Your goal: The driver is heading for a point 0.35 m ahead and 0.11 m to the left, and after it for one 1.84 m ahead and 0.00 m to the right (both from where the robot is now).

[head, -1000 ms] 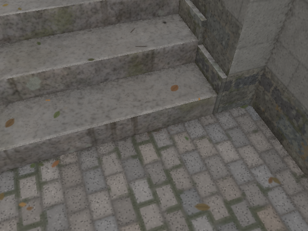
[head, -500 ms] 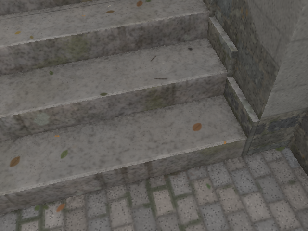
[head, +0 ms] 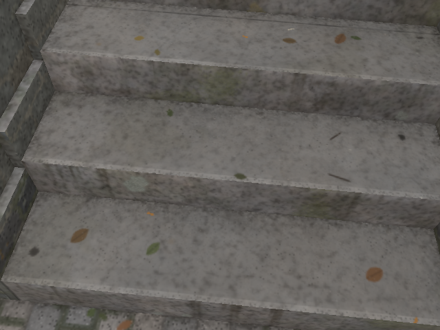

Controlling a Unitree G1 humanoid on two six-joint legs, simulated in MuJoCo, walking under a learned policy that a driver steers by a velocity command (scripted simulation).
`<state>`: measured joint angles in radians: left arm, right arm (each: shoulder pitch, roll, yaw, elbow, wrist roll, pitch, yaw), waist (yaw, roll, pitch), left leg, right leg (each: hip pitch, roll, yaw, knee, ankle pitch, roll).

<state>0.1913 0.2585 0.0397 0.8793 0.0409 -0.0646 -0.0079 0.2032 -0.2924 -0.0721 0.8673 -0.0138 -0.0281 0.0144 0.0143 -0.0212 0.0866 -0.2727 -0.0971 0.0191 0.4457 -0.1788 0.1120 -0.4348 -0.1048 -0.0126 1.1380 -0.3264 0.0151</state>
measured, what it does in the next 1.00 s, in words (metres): walks ahead, turning left: right foot, then left foot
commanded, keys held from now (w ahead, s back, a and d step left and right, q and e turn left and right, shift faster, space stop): w+q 0.04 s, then q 0.62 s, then e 0.34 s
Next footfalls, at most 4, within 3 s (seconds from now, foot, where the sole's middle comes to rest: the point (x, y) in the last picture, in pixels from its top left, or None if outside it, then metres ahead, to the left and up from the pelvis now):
0.30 right None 0.30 -0.11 -0.78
0.72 left None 0.17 0.11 -0.78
1.28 right None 0.18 -0.12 -0.78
1.76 left None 0.22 0.06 -0.78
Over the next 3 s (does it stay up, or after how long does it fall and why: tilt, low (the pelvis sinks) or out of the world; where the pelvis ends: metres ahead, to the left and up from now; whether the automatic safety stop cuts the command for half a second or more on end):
stays up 0.63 -0.09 0.15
